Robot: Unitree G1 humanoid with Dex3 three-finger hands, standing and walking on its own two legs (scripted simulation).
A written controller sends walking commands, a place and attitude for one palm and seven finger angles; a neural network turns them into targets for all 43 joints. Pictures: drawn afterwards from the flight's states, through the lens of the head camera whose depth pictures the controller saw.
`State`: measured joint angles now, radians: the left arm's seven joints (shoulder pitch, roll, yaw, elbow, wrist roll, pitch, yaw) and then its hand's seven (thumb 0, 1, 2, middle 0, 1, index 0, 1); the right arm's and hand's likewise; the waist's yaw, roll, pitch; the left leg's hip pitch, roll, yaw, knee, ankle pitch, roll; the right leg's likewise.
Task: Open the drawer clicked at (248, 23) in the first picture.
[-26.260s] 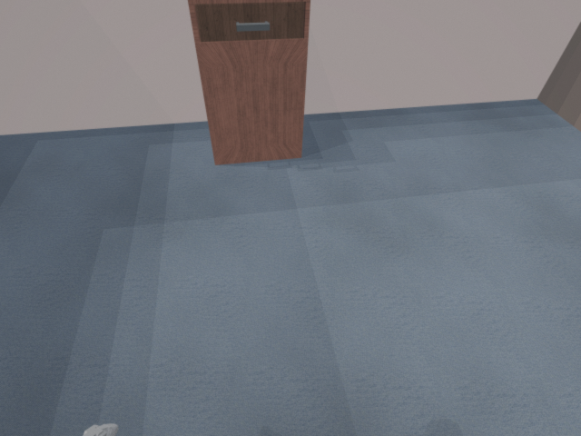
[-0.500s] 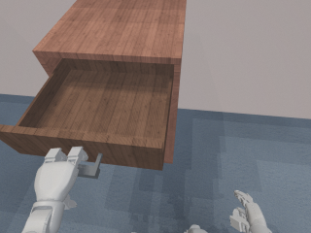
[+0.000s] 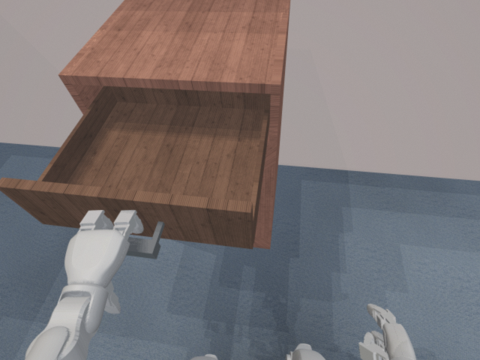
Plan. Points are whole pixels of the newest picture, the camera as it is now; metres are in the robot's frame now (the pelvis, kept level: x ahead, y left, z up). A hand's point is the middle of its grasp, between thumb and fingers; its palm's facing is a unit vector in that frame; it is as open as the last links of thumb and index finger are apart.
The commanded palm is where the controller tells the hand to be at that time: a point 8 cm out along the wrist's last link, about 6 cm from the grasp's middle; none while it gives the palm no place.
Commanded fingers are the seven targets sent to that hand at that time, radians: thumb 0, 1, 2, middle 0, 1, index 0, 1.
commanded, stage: lift the hand off the handle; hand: left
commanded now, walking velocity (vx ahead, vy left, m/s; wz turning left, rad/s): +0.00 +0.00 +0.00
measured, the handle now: (123, 234) +0.31 +0.24 +0.01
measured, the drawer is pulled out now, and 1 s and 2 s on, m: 0.29 0.29 0.29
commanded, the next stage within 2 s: draw the hand back to the body in 1.18 s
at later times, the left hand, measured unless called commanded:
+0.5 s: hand (94, 241) +0.27 +0.26 +0.07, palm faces +0.04 -0.05 -1.00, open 13.3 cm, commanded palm +0.25 +0.26 +0.13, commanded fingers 0.00 -0.50 0.30 -0.30 -1.20 -0.30 -1.20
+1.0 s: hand (70, 213) +0.27 +0.25 +0.15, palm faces +0.10 -0.06 -0.99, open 13.9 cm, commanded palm +0.24 +0.25 +0.20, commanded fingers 0.00 -0.50 0.30 -0.30 -1.20 -0.30 -1.20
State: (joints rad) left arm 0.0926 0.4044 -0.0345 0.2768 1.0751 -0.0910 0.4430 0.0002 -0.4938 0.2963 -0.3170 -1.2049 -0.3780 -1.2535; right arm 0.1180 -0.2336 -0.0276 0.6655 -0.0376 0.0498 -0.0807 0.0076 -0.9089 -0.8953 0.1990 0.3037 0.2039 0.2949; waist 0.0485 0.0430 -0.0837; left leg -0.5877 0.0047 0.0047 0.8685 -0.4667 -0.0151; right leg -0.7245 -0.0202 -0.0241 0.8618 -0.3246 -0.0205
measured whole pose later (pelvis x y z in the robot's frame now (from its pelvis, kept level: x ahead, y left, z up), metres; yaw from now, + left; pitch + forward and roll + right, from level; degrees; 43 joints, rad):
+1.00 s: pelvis +0.04 +0.01 +0.04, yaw +0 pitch +1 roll +0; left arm 0.22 0.50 -0.01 -0.27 0.91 0.00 0.08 0.00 -0.50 0.30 -0.32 -1.20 -0.32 -1.21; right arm 0.08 -0.26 0.02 0.62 -0.02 0.11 -0.03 0.01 -0.91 -0.90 0.20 0.30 0.20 0.29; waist 0.12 0.10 -0.02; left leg -0.14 0.00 0.00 0.47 -0.34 0.00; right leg -0.28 -0.02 -0.03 0.49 -0.22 0.00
